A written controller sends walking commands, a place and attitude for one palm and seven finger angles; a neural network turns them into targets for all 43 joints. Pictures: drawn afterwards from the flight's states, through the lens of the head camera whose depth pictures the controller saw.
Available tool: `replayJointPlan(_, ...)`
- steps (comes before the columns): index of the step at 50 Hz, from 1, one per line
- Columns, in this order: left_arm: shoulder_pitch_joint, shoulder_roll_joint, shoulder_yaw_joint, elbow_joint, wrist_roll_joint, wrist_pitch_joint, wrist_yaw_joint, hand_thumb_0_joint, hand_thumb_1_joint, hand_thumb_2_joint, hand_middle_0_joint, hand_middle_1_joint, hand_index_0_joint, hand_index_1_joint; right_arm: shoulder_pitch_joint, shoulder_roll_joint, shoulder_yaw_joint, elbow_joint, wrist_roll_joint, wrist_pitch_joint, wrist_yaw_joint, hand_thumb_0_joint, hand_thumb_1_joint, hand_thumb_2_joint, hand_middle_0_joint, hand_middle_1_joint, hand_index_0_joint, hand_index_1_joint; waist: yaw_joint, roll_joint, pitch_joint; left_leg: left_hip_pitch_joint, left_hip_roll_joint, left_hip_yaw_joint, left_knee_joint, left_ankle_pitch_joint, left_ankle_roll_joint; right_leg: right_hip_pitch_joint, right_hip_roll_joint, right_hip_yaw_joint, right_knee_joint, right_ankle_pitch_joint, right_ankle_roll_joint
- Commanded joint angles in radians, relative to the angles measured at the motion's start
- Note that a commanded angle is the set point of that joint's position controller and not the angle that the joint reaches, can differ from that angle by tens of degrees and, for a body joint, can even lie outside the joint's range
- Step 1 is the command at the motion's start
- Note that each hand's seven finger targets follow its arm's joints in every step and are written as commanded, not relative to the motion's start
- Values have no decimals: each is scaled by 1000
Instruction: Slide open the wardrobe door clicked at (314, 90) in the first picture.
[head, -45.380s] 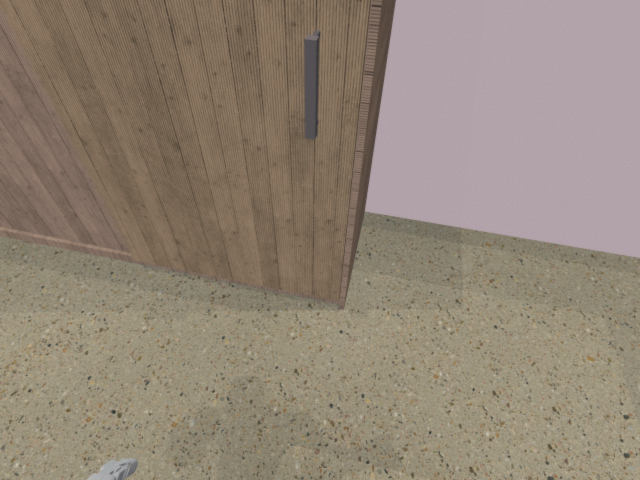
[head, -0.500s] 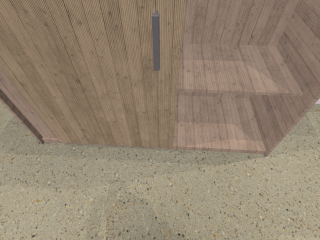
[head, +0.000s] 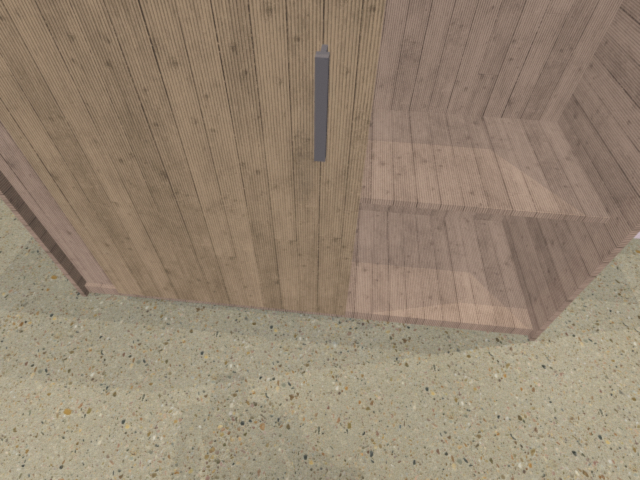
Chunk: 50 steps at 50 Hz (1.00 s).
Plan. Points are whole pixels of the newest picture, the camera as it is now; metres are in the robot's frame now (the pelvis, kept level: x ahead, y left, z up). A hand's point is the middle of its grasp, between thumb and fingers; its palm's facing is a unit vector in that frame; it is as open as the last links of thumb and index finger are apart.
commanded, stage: let the arm hang, fingers relaxed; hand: right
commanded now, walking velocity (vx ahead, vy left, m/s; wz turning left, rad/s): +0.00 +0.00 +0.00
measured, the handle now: (322, 106) +0.73 +0.05 +0.09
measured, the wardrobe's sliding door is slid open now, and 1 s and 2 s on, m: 0.65 0.65 0.65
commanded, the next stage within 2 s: look to check the result in 0.10 s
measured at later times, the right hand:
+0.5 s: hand out of the picture +0.03 -0.18 -0.18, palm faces +0.02 +0.98 -0.17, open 7.4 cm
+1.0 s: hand out of the picture +0.03 -0.18 -0.18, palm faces +0.02 +0.98 -0.17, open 7.4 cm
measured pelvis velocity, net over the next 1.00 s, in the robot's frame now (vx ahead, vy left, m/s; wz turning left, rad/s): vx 0.03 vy -0.01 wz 0.00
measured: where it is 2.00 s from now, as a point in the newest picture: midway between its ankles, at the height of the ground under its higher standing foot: outside the picture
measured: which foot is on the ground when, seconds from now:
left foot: down 0.00-1.00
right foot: down 0.00-1.00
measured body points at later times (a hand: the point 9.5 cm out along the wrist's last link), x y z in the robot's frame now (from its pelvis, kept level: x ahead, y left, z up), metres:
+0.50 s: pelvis +0.02 -0.01 +0.00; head +0.04 -0.01 +0.45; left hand +0.03 +0.22 -0.16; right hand +0.03 -0.23 -0.16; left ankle +0.01 +0.12 -0.74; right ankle +0.00 -0.08 -0.74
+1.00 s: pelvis +0.03 -0.01 +0.00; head +0.04 -0.02 +0.45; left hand +0.02 +0.21 -0.16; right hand +0.03 -0.23 -0.16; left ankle +0.01 +0.12 -0.74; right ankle +0.00 -0.08 -0.74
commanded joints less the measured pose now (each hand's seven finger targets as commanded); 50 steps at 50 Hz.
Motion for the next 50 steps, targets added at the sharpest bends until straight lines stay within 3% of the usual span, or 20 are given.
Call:
replayJointPlan(1, 48, 97, 16, -26, -5, -9, 6, 0, 900, 900, -200, -300, -200, -300, 62, -96, -15, -17, -4, -16, -5, 0, -900, -900, 200, 300, 200, 300, -8, -5, 25, 20, 85, -80, -75, 80, 17, -35, -131, 124, -116, 110, 6)
replayJointPlan(13, 34, 110, 13, -5, -7, -16, 11, 0, 900, 900, -200, -300, -200, -300, 59, -96, -12, 2, -1, -22, -4, 0, -900, -900, 200, 300, 200, 300, -3, 15, -20, 56, 95, -80, -76, 161, 15, 39, -134, 117, -109, 216, 7)
replayJointPlan(25, 37, 104, 8, 16, -7, -17, 17, 0, 900, 900, -200, -300, -200, -300, 71, -85, -10, 20, 0, -18, -5, 0, -900, -900, 200, 300, 200, 300, -4, -3, 7, 66, 94, -72, -80, 174, 14, 57, -134, 115, -122, 268, 7)
replayJointPlan(32, 41, 103, 7, 18, -8, -16, 17, 0, 900, 900, -200, -300, -200, -300, 73, -83, -8, 25, -1, -15, -4, 0, -900, -900, 200, 300, 200, 300, -5, -4, 35, 61, 94, -70, -94, 129, 11, 40, -133, 117, -134, 221, 6)
replayJointPlan(43, 58, 103, 9, 20, -8, -21, 21, 0, 900, 900, -200, -300, -200, -300, 79, -79, -11, 23, 0, -15, -5, 0, -900, -900, 200, 300, 200, 300, -6, 11, 6, 75, 95, -60, -74, 175, 13, 70, -134, 116, -123, 307, 3)
replayJointPlan(50, 60, 98, 9, 23, -8, -19, 21, 0, 900, 900, -200, -300, -200, -300, 81, -76, -11, 24, 0, -12, -5, 0, -900, -900, 200, 300, 200, 300, -7, -3, 35, 64, 93, -61, -82, 137, 12, 53, -134, 118, -135, 262, 4)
